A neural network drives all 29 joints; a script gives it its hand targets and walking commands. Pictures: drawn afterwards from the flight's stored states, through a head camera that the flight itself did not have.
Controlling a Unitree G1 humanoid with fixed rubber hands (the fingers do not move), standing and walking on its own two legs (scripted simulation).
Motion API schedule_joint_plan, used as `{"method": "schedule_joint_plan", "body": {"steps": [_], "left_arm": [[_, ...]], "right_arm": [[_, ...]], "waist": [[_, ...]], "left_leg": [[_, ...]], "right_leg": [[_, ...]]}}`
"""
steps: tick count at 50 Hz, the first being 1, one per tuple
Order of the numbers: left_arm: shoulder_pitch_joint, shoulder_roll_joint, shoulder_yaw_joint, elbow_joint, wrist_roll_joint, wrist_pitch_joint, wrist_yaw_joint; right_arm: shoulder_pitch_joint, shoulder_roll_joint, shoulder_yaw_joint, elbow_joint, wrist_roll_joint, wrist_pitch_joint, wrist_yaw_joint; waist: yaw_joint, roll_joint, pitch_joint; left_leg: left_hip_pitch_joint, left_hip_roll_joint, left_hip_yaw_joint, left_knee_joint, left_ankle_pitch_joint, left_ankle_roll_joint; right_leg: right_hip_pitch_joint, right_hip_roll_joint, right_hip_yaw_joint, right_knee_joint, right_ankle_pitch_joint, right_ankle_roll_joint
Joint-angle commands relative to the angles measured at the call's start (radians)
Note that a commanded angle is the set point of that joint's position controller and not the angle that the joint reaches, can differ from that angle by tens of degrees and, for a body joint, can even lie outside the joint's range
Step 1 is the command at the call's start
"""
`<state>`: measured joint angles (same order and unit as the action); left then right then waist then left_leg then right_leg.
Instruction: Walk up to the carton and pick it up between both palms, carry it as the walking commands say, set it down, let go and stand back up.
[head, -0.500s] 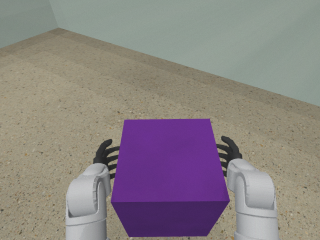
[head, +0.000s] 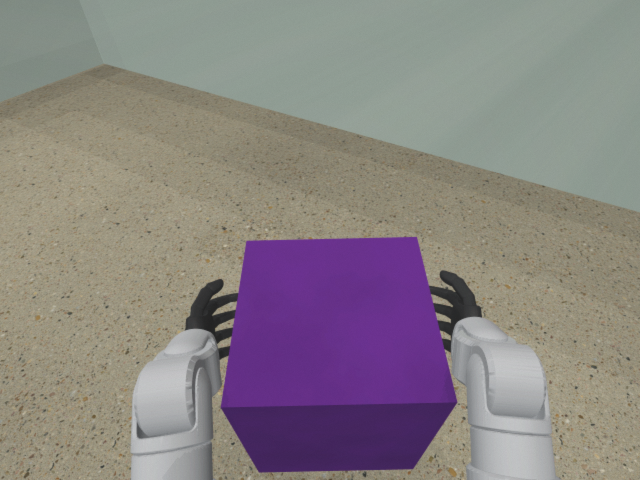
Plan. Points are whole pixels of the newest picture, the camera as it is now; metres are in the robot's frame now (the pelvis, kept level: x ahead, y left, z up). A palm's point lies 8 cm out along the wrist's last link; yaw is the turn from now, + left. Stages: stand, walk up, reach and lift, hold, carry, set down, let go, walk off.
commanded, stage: carry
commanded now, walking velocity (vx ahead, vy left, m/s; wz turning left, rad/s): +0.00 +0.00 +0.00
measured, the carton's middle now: (333, 360) +0.28 +0.00 +0.01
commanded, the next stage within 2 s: hold in 0.38 s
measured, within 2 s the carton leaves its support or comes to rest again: neither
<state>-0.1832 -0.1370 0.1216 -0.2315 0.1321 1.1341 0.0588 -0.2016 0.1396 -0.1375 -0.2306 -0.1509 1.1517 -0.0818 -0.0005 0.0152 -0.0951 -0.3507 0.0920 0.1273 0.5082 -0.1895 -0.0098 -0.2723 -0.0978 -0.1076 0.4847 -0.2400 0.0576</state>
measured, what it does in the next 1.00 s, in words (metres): stands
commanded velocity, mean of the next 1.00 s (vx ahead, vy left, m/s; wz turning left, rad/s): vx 0.00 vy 0.00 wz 0.00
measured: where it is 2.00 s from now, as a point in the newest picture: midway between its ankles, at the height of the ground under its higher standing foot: outside the picture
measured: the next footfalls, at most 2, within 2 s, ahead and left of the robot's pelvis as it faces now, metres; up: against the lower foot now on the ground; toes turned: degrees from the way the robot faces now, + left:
none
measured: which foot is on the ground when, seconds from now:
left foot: down 0.00-1.00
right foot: down 0.00-1.00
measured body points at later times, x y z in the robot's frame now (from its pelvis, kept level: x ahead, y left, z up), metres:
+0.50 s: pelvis -0.01 -0.01 +0.00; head +0.00 -0.01 +0.45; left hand +0.29 +0.14 +0.02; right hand +0.29 -0.16 +0.02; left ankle +0.05 +0.13 -0.74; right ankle +0.00 -0.15 -0.74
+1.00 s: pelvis +0.00 -0.01 +0.01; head -0.03 +0.00 +0.46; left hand +0.31 +0.13 +0.04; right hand +0.30 -0.17 +0.04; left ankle +0.05 +0.12 -0.74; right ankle +0.00 -0.15 -0.74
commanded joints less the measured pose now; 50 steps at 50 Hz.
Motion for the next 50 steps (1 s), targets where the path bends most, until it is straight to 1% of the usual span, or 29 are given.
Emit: {"method": "schedule_joint_plan", "body": {"steps": [1,19,20,21,22,23,24,25,26,27,29,31,34,38,45,46,47,50], "left_arm": [[-0.429,-0.881,-0.644,-0.031,-0.354,0.004,-0.23],[-0.435,-0.866,-0.635,-0.026,-0.351,-0.007,-0.23],[-0.326,-0.613,-0.155,0.617,-0.009,-0.116,-0.218],[-0.223,-0.573,-0.255,0.475,0.012,-0.251,-0.214],[-0.247,-0.619,-0.307,0.358,-0.009,-0.334,-0.22],[-0.326,-0.704,-0.395,0.247,-0.058,-0.387,-0.226],[-0.435,-0.786,-0.481,0.174,-0.106,-0.421,-0.237],[-0.5,-0.843,-0.552,0.122,-0.144,-0.442,-0.245],[-0.525,-0.862,-0.581,0.114,-0.166,-0.453,-0.249],[-0.54,-0.857,-0.597,0.105,-0.181,-0.46,-0.249],[-0.523,-0.818,-0.587,0.141,-0.174,-0.453,-0.248],[-0.484,-0.783,-0.552,0.224,-0.155,-0.436,-0.251],[-0.47,-0.763,-0.495,0.323,-0.126,-0.418,-0.262],[-0.523,-0.807,-0.456,0.393,-0.105,-0.418,-0.275],[-0.592,-0.872,-0.44,0.431,-0.1,-0.427,-0.284],[-0.566,-0.876,-0.364,0.468,-0.053,-0.431,-0.283],[-0.551,-0.887,-0.354,0.484,-0.045,-0.438,-0.286],[-0.556,-0.901,-0.323,0.526,-0.027,-0.452,-0.293]], "right_arm": [[-0.437,0.878,0.661,-0.047,0.376,-0.006,0.244],[-0.43,0.868,0.651,-0.037,0.369,-0.018,0.239],[-0.311,0.661,0.217,0.653,0.046,-0.126,0.234],[-0.231,0.614,0.292,0.489,0.035,-0.274,0.228],[-0.252,0.661,0.359,0.382,0.035,-0.356,0.237],[-0.315,0.755,0.431,0.299,0.072,-0.411,0.247],[-0.4,0.843,0.506,0.23,0.115,-0.445,0.26],[-0.491,0.89,0.568,0.169,0.159,-0.467,0.269],[-0.531,0.903,0.589,0.148,0.181,-0.48,0.272],[-0.535,0.903,0.599,0.145,0.19,-0.486,0.27],[-0.487,0.879,0.578,0.199,0.172,-0.48,0.265],[-0.44,0.843,0.533,0.287,0.144,-0.465,0.266],[-0.427,0.819,0.476,0.399,0.114,-0.451,0.281],[-0.489,0.838,0.435,0.471,0.095,-0.454,0.304],[-0.585,0.882,0.429,0.491,0.102,-0.463,0.327],[-0.571,0.891,0.362,0.531,0.097,-0.472,0.33],[-0.568,0.898,0.366,0.536,0.091,-0.48,0.334],[-0.581,0.906,0.347,0.56,0.076,-0.496,0.343]], "waist": [[0.0,-0.012,-0.198],[0.001,-0.007,-0.207],[-0.042,-0.011,0.169],[0.015,-0.033,0.197],[0.018,-0.033,0.113],[0.041,-0.019,-0.04],[0.045,-0.021,-0.172],[0.053,-0.02,-0.278],[0.043,-0.024,-0.324],[0.035,-0.025,-0.329],[0.034,-0.019,-0.255],[0.034,-0.012,-0.141],[0.032,-0.011,-0.031],[0.024,-0.014,-0.008],[0.024,-0.012,-0.054],[0.026,0.005,-0.079],[0.033,-0.011,-0.065],[0.033,-0.014,-0.065]], "left_leg": [[0.115,0.069,-0.057,-0.074,0.075,0.005],[0.116,0.074,-0.053,-0.065,0.103,-0.003],[0.174,-0.148,-0.126,-0.119,-0.01,0.018],[0.234,-0.188,-0.147,-0.137,-0.007,0.019],[0.273,-0.194,-0.171,-0.134,0.099,0.019],[0.311,-0.192,-0.177,-0.117,0.19,0.013],[0.335,-0.188,-0.186,-0.111,0.302,0.004],[0.377,-0.191,-0.185,-0.113,0.383,-0.003],[0.422,-0.193,-0.186,-0.103,0.406,-0.003],[0.447,-0.196,-0.182,-0.096,0.387,-0.002],[0.441,-0.203,-0.171,-0.103,0.263,0.002],[0.411,-0.209,-0.16,-0.127,0.135,0.005],[0.386,-0.213,-0.148,-0.158,0.046,0.005],[0.388,-0.209,-0.146,-0.186,0.03,0.001],[0.421,-0.199,-0.157,-0.211,0.054,0.0],[0.405,-0.2,-0.141,-0.202,0.041,0.015],[0.397,-0.198,-0.144,-0.204,0.039,0.017],[0.385,-0.196,-0.149,-0.204,0.058,0.018]], "right_leg": [[0.021,-0.052,0.032,-0.081,0.079,-0.026],[0.017,-0.046,0.034,-0.065,0.092,-0.033],[-0.035,0.147,0.114,-0.174,-0.03,-0.066],[-0.031,0.175,0.126,-0.16,-0.017,-0.076],[0.032,0.187,0.147,-0.141,0.072,-0.078],[0.105,0.197,0.161,-0.128,0.156,-0.072],[0.181,0.21,0.164,-0.114,0.251,-0.058],[0.239,0.217,0.171,-0.119,0.313,-0.046],[0.227,0.217,0.174,-0.122,0.336,-0.041],[0.209,0.217,0.17,-0.123,0.315,-0.043],[0.168,0.213,0.166,-0.139,0.202,-0.055],[0.132,0.209,0.165,-0.164,0.09,-0.064],[0.104,0.208,0.16,-0.2,0.009,-0.068],[0.106,0.21,0.155,-0.222,0.002,-0.064],[0.13,0.212,0.15,-0.228,0.026,-0.059],[0.14,0.193,0.159,-0.218,0.02,-0.078],[0.138,0.197,0.156,-0.215,0.018,-0.077],[0.124,0.201,0.153,-0.21,0.034,-0.076]]}}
